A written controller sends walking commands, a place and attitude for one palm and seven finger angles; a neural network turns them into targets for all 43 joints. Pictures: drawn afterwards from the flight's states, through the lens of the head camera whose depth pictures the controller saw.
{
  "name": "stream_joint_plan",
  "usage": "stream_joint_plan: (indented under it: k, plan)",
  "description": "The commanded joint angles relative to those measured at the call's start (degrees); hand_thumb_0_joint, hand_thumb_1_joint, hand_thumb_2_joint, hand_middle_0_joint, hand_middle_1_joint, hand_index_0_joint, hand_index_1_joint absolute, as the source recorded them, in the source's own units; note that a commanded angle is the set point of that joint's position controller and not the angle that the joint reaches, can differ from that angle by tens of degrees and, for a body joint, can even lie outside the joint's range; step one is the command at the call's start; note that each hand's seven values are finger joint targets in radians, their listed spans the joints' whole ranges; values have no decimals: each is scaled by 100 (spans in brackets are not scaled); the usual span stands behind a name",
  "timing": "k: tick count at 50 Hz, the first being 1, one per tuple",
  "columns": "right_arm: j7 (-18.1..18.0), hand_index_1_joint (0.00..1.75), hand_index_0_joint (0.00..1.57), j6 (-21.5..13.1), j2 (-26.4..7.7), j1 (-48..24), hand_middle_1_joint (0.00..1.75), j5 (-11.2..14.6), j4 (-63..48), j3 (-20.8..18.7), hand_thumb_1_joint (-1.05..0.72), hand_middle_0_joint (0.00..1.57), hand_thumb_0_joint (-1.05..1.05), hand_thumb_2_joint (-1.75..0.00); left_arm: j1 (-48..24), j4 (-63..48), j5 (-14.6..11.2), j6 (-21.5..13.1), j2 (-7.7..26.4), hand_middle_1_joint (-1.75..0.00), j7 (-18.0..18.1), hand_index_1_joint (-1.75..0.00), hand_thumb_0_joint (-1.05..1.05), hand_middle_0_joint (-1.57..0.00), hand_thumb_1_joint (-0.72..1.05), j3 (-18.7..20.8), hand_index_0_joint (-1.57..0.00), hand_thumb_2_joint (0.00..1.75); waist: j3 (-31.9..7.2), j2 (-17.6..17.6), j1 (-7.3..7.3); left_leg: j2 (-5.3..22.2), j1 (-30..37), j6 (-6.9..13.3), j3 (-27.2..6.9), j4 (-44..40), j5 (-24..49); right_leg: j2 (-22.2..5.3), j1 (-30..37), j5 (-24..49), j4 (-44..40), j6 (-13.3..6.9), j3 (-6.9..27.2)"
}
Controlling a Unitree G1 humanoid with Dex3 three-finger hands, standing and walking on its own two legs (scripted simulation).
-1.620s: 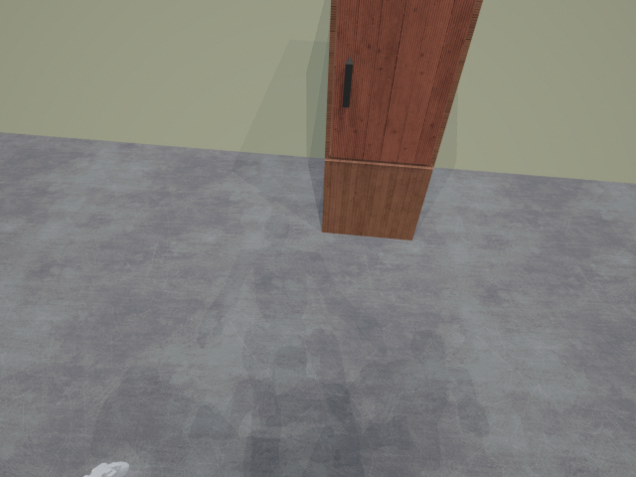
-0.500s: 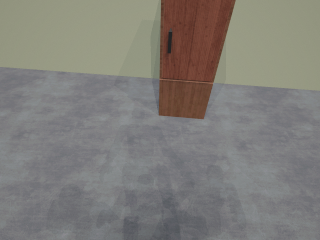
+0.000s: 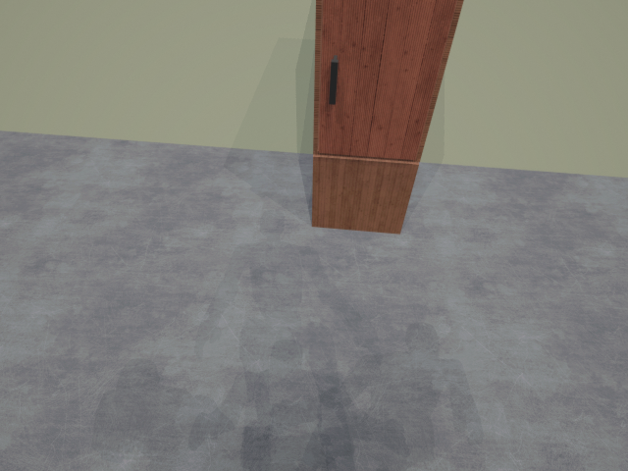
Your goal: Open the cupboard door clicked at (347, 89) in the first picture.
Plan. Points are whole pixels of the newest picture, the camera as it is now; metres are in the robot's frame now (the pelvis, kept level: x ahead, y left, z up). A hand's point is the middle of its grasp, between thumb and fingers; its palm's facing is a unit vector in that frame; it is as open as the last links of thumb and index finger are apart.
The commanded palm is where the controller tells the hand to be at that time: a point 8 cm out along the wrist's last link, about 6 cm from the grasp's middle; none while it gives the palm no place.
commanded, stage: walk to a spot facing it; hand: left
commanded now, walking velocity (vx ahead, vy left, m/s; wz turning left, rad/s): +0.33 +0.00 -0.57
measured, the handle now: (333, 79) +1.20 +0.02 -0.06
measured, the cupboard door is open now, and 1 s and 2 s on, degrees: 0 0 0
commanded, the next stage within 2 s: turn to face it in 1.04 s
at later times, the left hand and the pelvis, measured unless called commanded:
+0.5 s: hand out of the picture +0.13 +0.12 -0.17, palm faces -0.15 -0.97 -0.20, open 7.3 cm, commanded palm none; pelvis +0.12 -0.06 -0.01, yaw -13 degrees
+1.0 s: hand (260, 321) +0.42 +0.14 -0.19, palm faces -0.32 -0.93 -0.17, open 7.4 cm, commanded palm none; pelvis +0.34 -0.04 -0.01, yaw -25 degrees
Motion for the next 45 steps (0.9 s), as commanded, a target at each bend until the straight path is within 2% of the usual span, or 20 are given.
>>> stream_joint_plan:
  k: [1, 6, 8, 10, 12, 13, 14, 15, 16, 17, 20, 26, 34, 36, 38, 39, 40, 41, 42, 45]
  plan:
    - [-21, 30, 20, 4, -617, 297, 30, -66, -278, -182, -90, 20, 0, -90, 234, -331, 23, 55, 612, -30, -44, -30, 0, -20, 90, 169, -20, 90, 119, 2, -55, 618, -218, 170, -355, -278, -1640, -432, -686, -1607, -330, -221, 807]
    - [-49, 30, 20, -63, -893, 721, 30, -61, -479, -395, -90, 20, 0, -90, 462, -696, 40, 7, 391, -30, -165, -30, 0, -20, 90, 297, -20, 90, 657, 621, -149, 1306, -111, 619, -1082, -630, -2728, 105, -1853, -1776, 1000, -258, 451]
    - [-73, 30, 20, -168, -962, 1002, 30, -41, -489, -496, -90, 20, 0, -90, 234, -900, 29, -62, 127, -30, -201, -30, 0, -20, 90, 313, -20, 90, 534, 1066, -280, 2023, 542, 1054, -1489, -963, -1844, 35, -2437, -1508, 2168, -113, -153]
    - [-84, 30, 20, -243, -820, 1233, 30, -58, -457, -509, -90, 20, 0, -90, -41, -1075, 27, -127, 56, -30, -227, -30, 0, -20, 90, 342, -20, 90, 520, 910, -370, 2177, 941, 1189, -1241, -750, -449, -252, -2773, -1801, 2396, -76, -140]
    - [-93, 30, 20, -254, -665, 1017, 30, -87, -483, -484, -90, 20, 0, -90, 280, -982, 17, -173, -112, -30, -254, -30, 0, -20, 90, 370, -20, 90, 426, 824, -131, 1992, 462, 924, -477, -264, 407, -345, -1890, -1594, 1821, -101, -347]
    - [-93, 30, 20, -247, -625, 752, 30, -87, -527, -471, -90, 20, 0, -90, 857, -802, 28, -178, -187, -30, -269, -30, 0, -20, 90, 404, -20, 90, 256, 732, 178, 1707, -99, 664, 57, 338, 295, -246, -887, -1057, 1252, -130, -536]
    - [-70, 30, 20, -245, -496, 585, 30, -64, -586, -442, -90, 20, 0, -90, 1697, -520, 56, -207, -47, -30, -250, -30, 0, -20, 90, 452, -20, 90, -69, 20, 580, 1230, -833, 394, 559, 1632, 266, -21, 380, -394, 560, -216, -551]
    - [-13, 30, 20, -265, -55, 420, 30, 27, -842, -352, -90, 20, 0, -90, 2607, -248, 107, -300, 652, -30, -138, -30, 0, -20, 90, 618, -20, 90, -331, -1920, 900, 484, -2498, 11, 1138, 3615, -1106, -1442, 1503, -849, -413, -719, 1877]
    - [17, 30, 20, -329, 38, 10, 30, -10, -1148, -309, -90, 20, 0, -90, 2933, -167, -7, -320, 852, -30, -38, -30, 0, -20, 90, 627, -20, 90, -172, -1991, 904, 187, -3352, -13, 653, 4563, -2122, -2183, 1567, -168, -1017, -1173, 3536]
    - [8, 30, 20, -348, -87, 30, 30, -13, -1082, -364, -90, 20, 0, -90, 2707, -215, -30, -349, 730, -30, 24, -30, 0, -20, 90, 605, -20, 90, -37, -1301, 758, 473, -3474, 63, 161, 4853, -1702, -2171, 1471, -111, -916, -1380, 3298]
    - [44, 30, 20, -295, 180, 42, 30, -74, -870, -382, -90, 20, 0, -90, 1846, -427, 22, -386, 135, -30, 48, -30, 0, -20, 90, 448, -20, 90, 559, -153, 302, 779, -3239, -38, 72, 4784, -807, -1803, 269, 121, -946, -1308, 2353]
    - [138, 30, 20, -127, 462, 358, 30, -77, -833, -426, -90, 20, 0, -90, 1891, -284, 22, -525, -151, -30, 70, -30, 0, -20, 90, 379, -20, 90, 365, -423, -25, 700, -3189, -235, 297, 4094, 288, -1130, 217, 1094, -1091, -1010, 1102]
    - [201, 30, 20, -265, 688, -765, 30, -26, -1289, -345, -90, 20, 0, -90, 2301, 5, 59, -512, -310, -30, 181, -30, 0, -20, 90, 338, -20, 90, 611, -694, 325, 455, -2822, -72, 666, 2134, 340, -1081, 844, 2877, -844, -912, 918]
    - [168, 30, 20, -307, 637, -527, 30, -16, -1256, -359, -90, 20, 0, -90, 2148, -38, 55, -501, -203, -30, 194, -30, 0, -20, 90, 373, -20, 90, 454, -779, 149, 246, -2095, 70, 718, 1669, 176, -1062, 805, 3732, -460, -852, 855]
    - [44, 30, 20, -359, 412, 708, 30, -53, -865, -435, -90, 20, 0, -90, 1960, -77, 28, -509, -92, -30, 201, -30, 0, -20, 90, 425, -20, 90, -192, -658, -402, -10, -436, 207, 765, 944, 486, -856, 562, 4522, 885, -654, 684]
    - [-26, 30, 20, -379, 23, 1679, 30, -83, -610, -520, -90, 20, 0, -90, 1945, -128, -12, -512, -185, -30, 184, -30, 0, -20, 90, 458, -20, 90, -863, -218, -760, 472, 1082, 310, 326, 831, 1011, -625, -143, 3348, 2099, -493, 563]
    - [-84, 30, 20, -397, -653, 2300, 30, -156, -495, -672, -90, 20, 0, -90, 2339, -211, -106, -466, -488, -30, 107, -30, 0, -20, 90, 472, -20, 90, -1733, 1285, -773, 2278, 2585, 924, -1825, 713, 1740, 251, -1637, -169, 4093, -201, -133]
    - [-97, 30, 20, -347, -718, 2376, 30, -67, -474, -637, -90, 20, 0, -90, 2142, -343, -82, -492, -536, -30, 96, -30, 0, -20, 90, 420, -20, 90, -1797, 1460, -670, 2983, 2348, 1277, -2793, -138, 1958, 349, -2165, -2092, 5439, -229, 141]
    - [-107, 30, 20, -335, -404, 1796, 30, -17, -589, -569, -90, 20, 0, -90, 1804, -379, -48, -428, -432, -30, 108, -30, 0, -20, 90, 443, -20, 90, -987, 769, -486, 2927, 1367, 1260, -2309, -476, 1287, -80, -2334, -1757, 5761, -240, 291]
    - [-136, 30, 20, -454, 449, 950, 30, -35, -732, -320, -90, 20, 0, -90, 1393, -456, 74, -193, -671, -30, -72, -30, 0, -20, 90, 495, -20, 90, 312, 550, -9, 2181, -689, 787, -552, -688, 1605, -566, -2142, -809, 5500, -12, 48]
